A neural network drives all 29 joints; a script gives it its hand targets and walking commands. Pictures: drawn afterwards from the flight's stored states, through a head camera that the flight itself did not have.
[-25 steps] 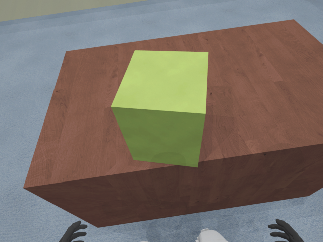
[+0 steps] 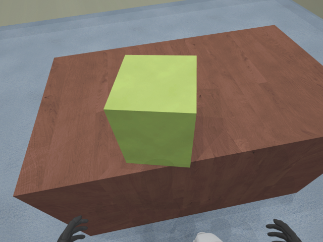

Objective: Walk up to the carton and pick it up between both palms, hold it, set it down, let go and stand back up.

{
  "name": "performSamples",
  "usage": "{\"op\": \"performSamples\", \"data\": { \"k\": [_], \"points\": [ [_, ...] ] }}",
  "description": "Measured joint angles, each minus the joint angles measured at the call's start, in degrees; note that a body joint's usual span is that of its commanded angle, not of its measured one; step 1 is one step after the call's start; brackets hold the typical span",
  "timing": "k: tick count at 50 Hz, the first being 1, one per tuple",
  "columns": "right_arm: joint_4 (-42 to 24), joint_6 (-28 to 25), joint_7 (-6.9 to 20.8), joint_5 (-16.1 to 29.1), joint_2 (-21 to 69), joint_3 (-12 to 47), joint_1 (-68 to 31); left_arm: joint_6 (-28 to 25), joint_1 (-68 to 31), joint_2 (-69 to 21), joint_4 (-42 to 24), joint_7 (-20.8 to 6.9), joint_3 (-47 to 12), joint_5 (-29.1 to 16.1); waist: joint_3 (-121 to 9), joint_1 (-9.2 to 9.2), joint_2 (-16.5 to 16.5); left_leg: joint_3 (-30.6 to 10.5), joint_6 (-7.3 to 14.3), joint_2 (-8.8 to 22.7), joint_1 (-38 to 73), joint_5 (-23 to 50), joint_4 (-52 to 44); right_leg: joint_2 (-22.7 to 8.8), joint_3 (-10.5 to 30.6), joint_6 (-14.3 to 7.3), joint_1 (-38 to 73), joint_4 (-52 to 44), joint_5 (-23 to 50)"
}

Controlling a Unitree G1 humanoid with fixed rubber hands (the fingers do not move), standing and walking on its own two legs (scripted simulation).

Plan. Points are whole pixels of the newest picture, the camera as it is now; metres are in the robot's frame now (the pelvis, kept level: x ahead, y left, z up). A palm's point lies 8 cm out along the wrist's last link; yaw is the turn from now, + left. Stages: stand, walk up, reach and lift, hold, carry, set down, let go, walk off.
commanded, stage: walk up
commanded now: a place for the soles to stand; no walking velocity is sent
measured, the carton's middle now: (158, 113) +0.45 +0.03 +0.04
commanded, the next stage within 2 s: reach and lift in 0.08 s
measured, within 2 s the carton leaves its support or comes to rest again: neither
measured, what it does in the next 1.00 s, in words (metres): stands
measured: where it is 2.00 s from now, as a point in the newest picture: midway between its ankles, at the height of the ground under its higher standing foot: outside the picture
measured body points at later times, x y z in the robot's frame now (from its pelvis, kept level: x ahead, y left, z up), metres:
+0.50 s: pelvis +0.00 -0.01 +0.02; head +0.01 +0.00 +0.47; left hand +0.19 +0.26 -0.05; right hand +0.15 -0.25 -0.06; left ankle +0.00 +0.09 -0.72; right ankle +0.05 -0.12 -0.72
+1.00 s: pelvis +0.03 -0.01 +0.03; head +0.03 +0.01 +0.48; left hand +0.18 +0.27 -0.01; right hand +0.19 -0.18 -0.02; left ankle +0.00 +0.09 -0.72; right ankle +0.05 -0.12 -0.72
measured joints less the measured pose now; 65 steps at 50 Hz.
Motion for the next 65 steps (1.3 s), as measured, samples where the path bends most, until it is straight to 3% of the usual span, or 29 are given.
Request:
{"op": "performSamples", "data": {
  "k": [4, 6, 8, 12, 16, 24, 35, 50, 65],
  "points": [
    [0.09, -0.58, -0.16, -0.39, -0.35, -0.69, 1.12, 0.32, -0.35, -0.08, 0.65, 0.19, -0.11, 0.43, -0.28, -0.07, 0.12, -0.65, 0.60, -1.19, -0.04, 1.21, -1.75, -0.78, 0.07, 0.23, 0.14, -1.53, 0.82],
    [5.35, -6.57, 1.27, -2.17, -0.03, -3.55, 0.36, 5.60, -3.57, -0.81, 2.77, 1.15, -0.82, 1.73, 0.09, 0.24, 1.47, -1.78, 0.71, -0.87, -0.62, 1.24, -1.22, -1.04, -2.71, -2.47, 0.50, -0.82, 1.17],
    [10.96, -10.95, 2.51, -3.43, 0.05, -6.36, -1.71, 11.13, -6.39, -2.23, 3.19, 1.51, -0.76, 3.17, 0.42, 0.62, 2.40, -2.46, 0.94, -0.64, -1.82, 0.68, 0.38, -1.23, -5.17, -3.36, 1.07, -0.11, -1.02],
    [12.24, -14.39, 2.30, -3.91, 1.21, -8.33, -5.33, 15.89, -9.10, -4.04, -1.87, 1.31, -0.42, 2.42, 2.42, 0.69, 1.86, -2.23, 1.02, -0.73, -2.21, 0.51, 1.39, -1.83, -5.55, -0.58, 0.99, 0.21, -1.30],
    [7.74, -14.91, 0.83, -2.75, 3.78, -6.57, -5.17, 16.57, -10.40, -4.56, -6.39, 0.14, 0.03, 2.79, 3.61, 0.50, 0.12, -2.40, 0.56, -1.06, 0.89, 1.76, -1.41, -1.97, -5.75, -0.89, 3.75, -1.56, -0.73],
    [0.45, -14.38, -2.49, -1.08, 8.81, -3.05, 0.46, 13.70, -8.78, -2.30, -7.23, -2.68, 2.40, 2.82, 3.46, 0.82, -2.65, -3.04, -0.51, -1.66, 9.31, 5.13, -10.21, -1.98, -6.33, -1.80, 11.59, -8.33, 1.13],
    [-8.02, -15.75, -6.18, 0.22, 13.91, -1.00, 7.01, 5.11, -3.84, 0.92, -8.14, -5.87, 2.42, -1.73, 4.03, 1.63, -1.91, -4.32, -1.13, -1.64, 14.05, 7.99, -17.01, -1.64, -7.61, -2.31, 16.98, -15.29, 3.48],
    [-15.21, -19.84, -11.54, 3.59, 18.77, 2.58, 10.08, -2.28, -0.20, 4.06, -14.50, -9.77, 0.32, -6.82, 3.46, 2.52, -1.87, -6.72, -1.37, -1.18, 14.66, 7.31, -17.48, -1.25, -9.87, -2.18, 20.52, -20.25, 4.39],
    [-23.85, -23.19, -14.68, 6.41, 21.28, 4.55, 14.62, -7.12, 6.70, 5.26, -24.50, -11.62, -1.23, -10.55, 3.19, 3.79, -0.72, -7.59, -0.18, -1.54, 14.32, 4.81, -15.02, -1.56, -10.29, -0.94, 22.52, -22.26, 4.19]
  ]
}}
